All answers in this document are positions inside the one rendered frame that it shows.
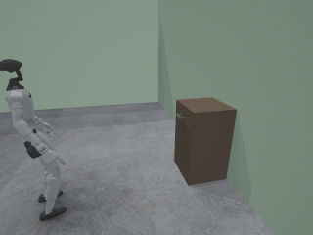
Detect left robot hand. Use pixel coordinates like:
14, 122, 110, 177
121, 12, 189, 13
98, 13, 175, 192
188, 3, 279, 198
39, 122, 57, 138

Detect robot left thigh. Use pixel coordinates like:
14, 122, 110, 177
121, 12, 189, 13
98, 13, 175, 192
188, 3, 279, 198
39, 131, 55, 172

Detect handle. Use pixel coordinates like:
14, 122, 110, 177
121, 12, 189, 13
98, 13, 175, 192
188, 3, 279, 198
176, 114, 185, 119

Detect drawer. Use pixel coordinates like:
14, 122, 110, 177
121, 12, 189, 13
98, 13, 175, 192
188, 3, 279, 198
176, 103, 193, 130

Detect cabinet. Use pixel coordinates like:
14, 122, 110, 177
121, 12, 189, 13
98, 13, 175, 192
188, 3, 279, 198
174, 97, 237, 186

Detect right robot upper arm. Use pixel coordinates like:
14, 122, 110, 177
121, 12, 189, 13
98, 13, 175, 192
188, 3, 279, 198
9, 90, 28, 130

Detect left robot forearm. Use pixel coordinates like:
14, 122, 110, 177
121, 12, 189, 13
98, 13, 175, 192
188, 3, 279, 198
35, 116, 44, 127

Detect right robot hand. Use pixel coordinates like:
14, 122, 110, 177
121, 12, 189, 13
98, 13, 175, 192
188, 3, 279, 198
42, 149, 67, 171

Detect right robot shin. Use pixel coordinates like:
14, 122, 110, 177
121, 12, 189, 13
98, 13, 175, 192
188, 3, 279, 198
45, 177, 62, 214

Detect right robot forearm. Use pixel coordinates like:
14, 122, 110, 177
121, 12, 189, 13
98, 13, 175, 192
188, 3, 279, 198
16, 121, 49, 155

